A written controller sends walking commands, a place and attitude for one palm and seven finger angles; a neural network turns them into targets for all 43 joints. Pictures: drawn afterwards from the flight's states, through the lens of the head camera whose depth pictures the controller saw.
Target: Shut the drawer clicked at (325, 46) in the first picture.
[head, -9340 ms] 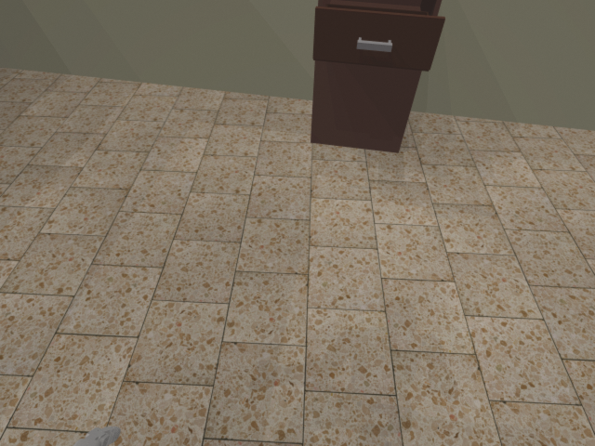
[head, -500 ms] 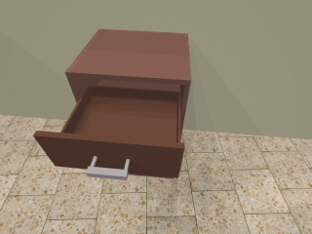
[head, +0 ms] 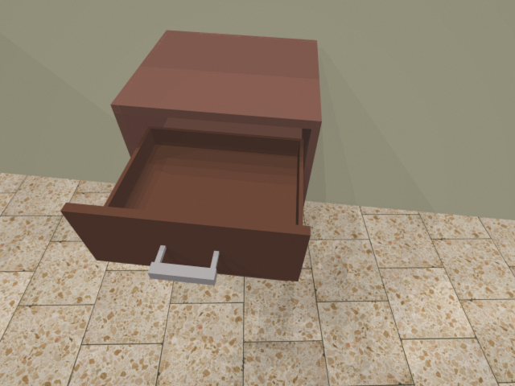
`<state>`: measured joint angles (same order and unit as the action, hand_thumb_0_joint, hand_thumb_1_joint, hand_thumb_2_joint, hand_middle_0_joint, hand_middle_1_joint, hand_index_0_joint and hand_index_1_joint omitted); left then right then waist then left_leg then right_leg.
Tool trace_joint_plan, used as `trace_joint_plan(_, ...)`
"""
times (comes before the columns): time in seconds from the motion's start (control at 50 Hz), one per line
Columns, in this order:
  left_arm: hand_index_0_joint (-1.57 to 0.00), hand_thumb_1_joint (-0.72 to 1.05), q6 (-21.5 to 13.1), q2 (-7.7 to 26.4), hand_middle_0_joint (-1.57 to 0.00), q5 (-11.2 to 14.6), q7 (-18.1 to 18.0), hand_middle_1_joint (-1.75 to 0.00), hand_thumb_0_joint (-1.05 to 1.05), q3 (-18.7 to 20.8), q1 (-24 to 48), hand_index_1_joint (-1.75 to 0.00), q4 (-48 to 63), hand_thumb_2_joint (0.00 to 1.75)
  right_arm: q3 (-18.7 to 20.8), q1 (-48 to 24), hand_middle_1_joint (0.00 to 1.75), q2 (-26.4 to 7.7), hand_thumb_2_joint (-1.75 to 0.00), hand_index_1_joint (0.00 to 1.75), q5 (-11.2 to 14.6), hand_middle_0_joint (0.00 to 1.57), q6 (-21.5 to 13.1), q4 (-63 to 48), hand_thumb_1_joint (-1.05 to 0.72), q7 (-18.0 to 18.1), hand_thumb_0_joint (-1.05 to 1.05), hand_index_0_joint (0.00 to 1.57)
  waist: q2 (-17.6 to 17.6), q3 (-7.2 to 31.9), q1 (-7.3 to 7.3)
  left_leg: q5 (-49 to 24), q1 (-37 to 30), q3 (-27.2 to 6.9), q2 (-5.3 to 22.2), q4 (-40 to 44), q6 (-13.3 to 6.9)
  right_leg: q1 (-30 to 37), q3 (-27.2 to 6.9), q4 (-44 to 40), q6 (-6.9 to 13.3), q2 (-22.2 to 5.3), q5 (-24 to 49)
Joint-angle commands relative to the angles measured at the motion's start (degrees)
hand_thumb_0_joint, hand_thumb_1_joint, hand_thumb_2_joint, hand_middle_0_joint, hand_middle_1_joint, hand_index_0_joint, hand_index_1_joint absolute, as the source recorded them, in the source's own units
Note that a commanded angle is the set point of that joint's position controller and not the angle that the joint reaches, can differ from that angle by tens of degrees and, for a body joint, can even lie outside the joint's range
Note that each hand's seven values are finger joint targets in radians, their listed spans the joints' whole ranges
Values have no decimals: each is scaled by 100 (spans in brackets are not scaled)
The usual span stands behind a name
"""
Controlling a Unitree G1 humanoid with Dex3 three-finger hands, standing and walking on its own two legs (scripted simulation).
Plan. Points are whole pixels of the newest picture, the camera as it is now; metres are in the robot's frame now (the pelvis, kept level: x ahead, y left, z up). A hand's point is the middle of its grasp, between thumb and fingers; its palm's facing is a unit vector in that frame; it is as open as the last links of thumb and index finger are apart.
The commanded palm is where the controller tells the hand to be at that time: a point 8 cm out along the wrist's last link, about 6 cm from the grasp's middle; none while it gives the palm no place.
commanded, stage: come to a stop and stand still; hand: left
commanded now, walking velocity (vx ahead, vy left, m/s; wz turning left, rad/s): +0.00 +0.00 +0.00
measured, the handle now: (186, 263) +0.34 +0.16 -0.07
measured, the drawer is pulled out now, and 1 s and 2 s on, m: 0.30 0.30 0.30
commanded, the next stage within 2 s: look again from close up in 0.02 s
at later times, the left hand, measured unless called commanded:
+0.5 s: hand out of the picture +0.00 +0.17 -0.18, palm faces +0.02 -0.98 -0.18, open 7.4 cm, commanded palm none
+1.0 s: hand out of the picture +0.01 +0.15 -0.18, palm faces +0.02 -0.98 -0.18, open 7.4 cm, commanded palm none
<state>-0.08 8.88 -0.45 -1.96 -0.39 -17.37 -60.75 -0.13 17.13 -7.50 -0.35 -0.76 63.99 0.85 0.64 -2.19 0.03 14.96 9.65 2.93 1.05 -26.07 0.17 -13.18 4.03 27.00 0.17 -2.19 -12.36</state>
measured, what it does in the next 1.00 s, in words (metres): stands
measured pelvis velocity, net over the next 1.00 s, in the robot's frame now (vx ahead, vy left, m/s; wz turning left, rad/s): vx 0.03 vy -0.02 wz -0.01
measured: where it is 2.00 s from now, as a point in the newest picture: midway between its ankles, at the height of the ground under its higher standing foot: outside the picture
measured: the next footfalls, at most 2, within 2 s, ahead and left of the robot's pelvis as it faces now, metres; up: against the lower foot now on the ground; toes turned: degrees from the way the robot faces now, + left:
none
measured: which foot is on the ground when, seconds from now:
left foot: down 0.00-1.00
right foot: down 0.00-1.00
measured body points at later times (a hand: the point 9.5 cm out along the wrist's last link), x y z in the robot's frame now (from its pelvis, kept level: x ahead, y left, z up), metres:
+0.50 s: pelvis +0.00 +0.00 +0.00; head +0.01 +0.01 +0.45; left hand +0.00 +0.22 -0.16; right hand -0.01 -0.21 -0.16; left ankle -0.01 +0.12 -0.74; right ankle +0.02 -0.12 -0.74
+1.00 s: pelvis +0.03 -0.02 +0.00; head +0.04 -0.02 +0.45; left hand +0.01 +0.20 -0.16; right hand -0.01 -0.22 -0.17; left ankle -0.01 +0.12 -0.74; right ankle +0.02 -0.12 -0.74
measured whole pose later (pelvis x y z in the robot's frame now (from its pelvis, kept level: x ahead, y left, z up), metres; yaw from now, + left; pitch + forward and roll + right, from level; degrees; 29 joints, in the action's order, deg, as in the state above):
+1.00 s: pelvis +0.03 -0.02 +0.00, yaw -1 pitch +0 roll +1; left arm -0.9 8.3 -0.7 -1.9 -0.3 -19.5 -62.4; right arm 0.3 19.0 -6.0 -0.4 -1.3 66.5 1.5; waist 0.8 -1.2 0.2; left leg 17.6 8.7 3.3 2.1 -26.3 1.4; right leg -13.6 3.7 29.8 1.3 -1.1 -16.3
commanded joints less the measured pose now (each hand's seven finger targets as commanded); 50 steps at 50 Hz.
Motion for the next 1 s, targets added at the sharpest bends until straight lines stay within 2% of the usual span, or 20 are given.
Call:
trace_joint_plan(0.0,-20,90,-130,605,-20,-28,-49,-30,0,120,-294,-30,226,90,80,333,30,-570,-90,30,10,20,-110,-141,-90,15,0,20,-73,-121,3,-366,329,-500,431,563,-165,107,-561,-555,177,-450,112)
trace_joint_plan(0.06,-20,90,-119,548,-20,-29,-49,-30,0,113,-320,-30,183,90,82,311,30,-559,-90,30,10,20,-119,-96,-90,29,0,20,-201,-186,15,-360,325,-513,470,613,-171,54,-534,-534,173,-429,137)
trace_joint_plan(0.22,-20,90,-124,508,-20,-41,-56,-30,0,97,-384,-30,98,90,84,343,30,-495,-90,30,18,20,-120,-24,-90,32,0,20,-43,-259,10,-326,306,-480,460,624,-177,2,-545,-571,158,-446,133)
trace_joint_plan(0.3,-20,90,-128,511,-20,-36,-56,-30,0,96,-389,-30,87,90,76,359,30,-493,-90,30,16,20,-134,-2,-90,40,0,20,-94,-193,13,-493,240,-473,477,621,-180,50,-551,-533,171,-444,297)
trace_joint_plan(0.34,-20,90,-123,519,-20,-34,-48,-30,0,98,-385,-30,87,90,81,351,30,-464,-90,30,19,20,-133,3,-90,42,0,20,-160,-248,21,-459,260,-460,478,677,-187,41,-550,-559,178,-432,283)
trace_joint_plan(0.42,-20,90,-119,508,-20,-35,-52,-30,0,94,-396,-30,81,90,73,356,30,-477,-90,30,15,20,-124,10,-90,39,0,20,-38,-272,19,-388,261,-459,458,638,-184,-20,-571,-582,172,-447,161)
trace_joint_plan(0.44,-20,90,-109,527,-20,-30,-45,-30,0,92,-377,-30,88,90,76,341,30,-470,-90,30,17,20,-122,23,-90,41,0,20,-117,-329,27,-356,268,-468,474,709,-192,-39,-554,-594,174,-426,130)
trace_joint_plan(0.46,-20,90,-118,513,-20,-35,-48,-30,0,100,-409,-30,97,90,79,358,30,-488,-90,30,17,20,-136,12,-90,39,0,20,-119,-219,34,-458,241,-450,478,652,-188,19,-546,-554,165,-445,237)
trace_joint_plan(0.54,-20,90,-113,525,-20,-27,-42,-30,0,99,-366,-30,86,90,79,378,30,-456,-90,30,20,20,-141,31,-90,47,0,20,-157,-202,20,-497,199,-460,504,710,-198,35,-548,-545,177,-417,289)
trace_joint_plan(0.62,-20,90,-121,509,-20,-30,-48,-30,0,91,-399,-30,59,90,70,385,30,-456,-90,30,23,20,-140,43,-90,48,0,20,-5,-207,24,-518,181,-430,484,638,-189,13,-569,-548,175,-441,310)
trace_joint_plan(0.66,-20,90,-124,511,-20,-28,-46,-30,0,95,-405,-30,70,90,73,399,30,-462,-90,30,22,20,-151,50,-90,50,0,20,-99,-150,36,-609,160,-427,499,650,-193,66,-551,-527,174,-442,392)
trace_joint_plan(0.68,-20,90,-121,515,-20,-29,-48,-30,0,97,-392,-30,61,90,75,393,30,-445,-90,30,24,20,-145,56,-90,50,0,20,-54,-193,31,-533,192,-422,491,645,-184,41,-550,-543,170,-443,317)
trace_joint_plan(0.72,-20,90,-108,507,-20,-42,-34,-30,0,96,-413,-30,33,90,83,454,30,-440,-90,30,7,20,-114,86,-90,45,0,20,0,-205,5,81,156,-416,487,692,-206,-70,-532,-559,180,-402,-364)
trace_joint_plan(0.78,-20,90,-56,497,-20,-81,3,-30,0,111,-371,-30,91,90,140,456,30,-499,-90,30,-33,20,-53,69,-90,36,0,20,-163,-569,-2,1302,476,-637,601,991,-292,-448,-476,-465,193,-246,-1320)
trace_joint_plan(0.82,-20,90,-59,476,-20,-98,19,-30,0,119,-451,-30,120,90,167,469,30,-518,-90,30,-46,20,-43,27,-90,30,0,20,-363,-714,17,1613,633,-748,652,1101,-341,-553,-414,-336,210,-177,-1402)
trace_joint_plan(0.86,-20,90,-96,422,-20,-94,23,-30,0,112,-549,-30,117,90,168,481,30,-512,-90,30,-37,20,-75,25,-90,36,0,20,-390,-600,58,1276,611,-788,685,1043,-385,-414,-401,-234,232,-179,-967)
trace_joint_plan(0.88,-20,90,-119,414,-20,-86,9,-30,0,103,-592,-30,90,90,144,472,30,-444,-90,30,-22,20,-99,30,-90,44,0,20,-257,-588,72,742,569,-670,627,850,-355,-320,-479,-269,252,-233,-608)
trace_joint_plan(0.9,-20,90,-153,413,-20,-70,-7,-30,0,97,-678,-30,49,90,112,507,30,-374,-90,30,-6,20,-132,44,-90,54,0,20,-106,-368,84,-22,385,-477,532,563,-316,-143,-563,-308,274,-333,-81)
trace_joint_plan(0.92,-20,90,-177,434,-20,-53,-24,-30,0,103,-701,-30,10,90,88,535,30,-318,-90,30,2,20,-151,70,-90,70,0,20,78,-219,52,-604,250,-345,469,349,-264,14,-614,-297,301,-405,539)
trace_joint_plan(0.98,-20,90,-247,469,-20,-4,-68,-30,0,99,-731,-30,-40,90,71,561,30,-298,-90,30,33,20,-174,134,-90,125,0,20,133,181,10,-1853,-33,-286,485,200,-134,496,-607,-114,307,-564,2875)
